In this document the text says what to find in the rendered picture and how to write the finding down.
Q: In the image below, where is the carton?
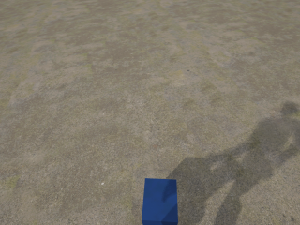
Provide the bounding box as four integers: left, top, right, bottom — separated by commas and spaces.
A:
142, 178, 178, 225

